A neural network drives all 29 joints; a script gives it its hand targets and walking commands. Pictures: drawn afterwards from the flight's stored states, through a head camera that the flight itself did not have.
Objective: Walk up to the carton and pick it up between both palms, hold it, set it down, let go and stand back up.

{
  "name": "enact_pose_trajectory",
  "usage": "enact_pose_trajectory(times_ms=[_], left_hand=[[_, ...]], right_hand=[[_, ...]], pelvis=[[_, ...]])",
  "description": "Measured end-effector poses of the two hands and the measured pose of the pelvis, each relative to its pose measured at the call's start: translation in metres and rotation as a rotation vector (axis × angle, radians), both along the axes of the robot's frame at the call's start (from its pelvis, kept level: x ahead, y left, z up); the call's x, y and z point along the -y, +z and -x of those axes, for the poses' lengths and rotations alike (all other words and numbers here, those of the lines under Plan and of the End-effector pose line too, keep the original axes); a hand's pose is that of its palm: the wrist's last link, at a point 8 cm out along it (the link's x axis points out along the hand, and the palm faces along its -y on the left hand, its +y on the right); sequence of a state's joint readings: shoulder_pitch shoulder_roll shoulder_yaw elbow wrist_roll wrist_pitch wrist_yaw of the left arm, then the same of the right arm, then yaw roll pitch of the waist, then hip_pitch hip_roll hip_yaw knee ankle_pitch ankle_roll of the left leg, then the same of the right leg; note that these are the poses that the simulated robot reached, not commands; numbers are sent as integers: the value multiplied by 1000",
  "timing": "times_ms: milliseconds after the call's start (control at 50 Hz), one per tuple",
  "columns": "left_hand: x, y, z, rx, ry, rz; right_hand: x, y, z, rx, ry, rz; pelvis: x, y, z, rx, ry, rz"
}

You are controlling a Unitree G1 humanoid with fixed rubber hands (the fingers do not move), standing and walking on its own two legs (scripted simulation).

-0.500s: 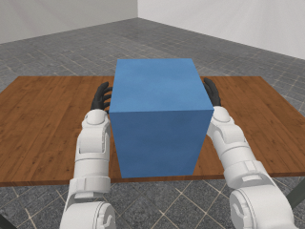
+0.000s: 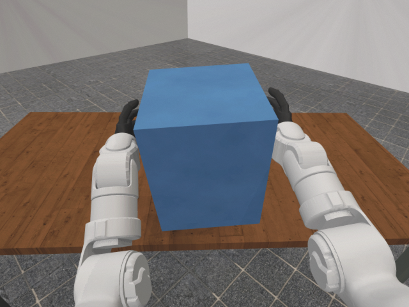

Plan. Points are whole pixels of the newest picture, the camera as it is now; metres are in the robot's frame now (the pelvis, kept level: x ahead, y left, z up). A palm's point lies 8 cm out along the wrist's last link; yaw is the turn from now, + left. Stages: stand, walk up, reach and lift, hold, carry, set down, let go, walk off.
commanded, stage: reach and lift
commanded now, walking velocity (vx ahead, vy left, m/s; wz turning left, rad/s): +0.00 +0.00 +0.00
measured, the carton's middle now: (205, 147) +0.39 +0.00 +0.19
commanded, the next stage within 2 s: hold in 0.98 s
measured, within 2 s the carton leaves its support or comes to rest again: neither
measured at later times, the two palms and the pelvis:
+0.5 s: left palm (127, 131) +0.39 +0.15 +0.24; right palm (283, 118) +0.39 -0.15 +0.26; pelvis +0.01 +0.01 +0.00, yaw -1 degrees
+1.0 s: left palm (123, 120) +0.38 +0.15 +0.26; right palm (286, 105) +0.38 -0.14 +0.29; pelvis +0.01 +0.00 +0.00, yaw +0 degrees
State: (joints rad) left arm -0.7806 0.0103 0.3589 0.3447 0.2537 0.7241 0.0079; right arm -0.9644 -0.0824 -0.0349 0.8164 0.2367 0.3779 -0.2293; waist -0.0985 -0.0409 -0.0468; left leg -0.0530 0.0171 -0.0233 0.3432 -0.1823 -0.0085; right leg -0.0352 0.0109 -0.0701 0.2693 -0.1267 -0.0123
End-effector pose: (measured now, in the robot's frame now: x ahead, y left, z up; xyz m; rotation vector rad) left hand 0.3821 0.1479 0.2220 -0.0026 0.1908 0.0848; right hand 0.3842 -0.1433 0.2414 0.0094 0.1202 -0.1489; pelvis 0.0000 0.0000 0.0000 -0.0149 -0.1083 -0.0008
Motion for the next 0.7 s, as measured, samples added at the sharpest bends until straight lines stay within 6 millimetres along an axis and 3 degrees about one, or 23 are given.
enact_pose_trajectory(times_ms=[360, 700], left_hand=[[-1, 10, -7, 5, -21, -27], [4, 24, -6, -3, -10, 0]], right_hand=[[0, 9, -2, -2, -17, -28], [4, 31, -4, -12, -8, -18]], pelvis=[[-11, 0, -10, -20, -7, 8], [-3, -1, -11, -25, -14, 7]])
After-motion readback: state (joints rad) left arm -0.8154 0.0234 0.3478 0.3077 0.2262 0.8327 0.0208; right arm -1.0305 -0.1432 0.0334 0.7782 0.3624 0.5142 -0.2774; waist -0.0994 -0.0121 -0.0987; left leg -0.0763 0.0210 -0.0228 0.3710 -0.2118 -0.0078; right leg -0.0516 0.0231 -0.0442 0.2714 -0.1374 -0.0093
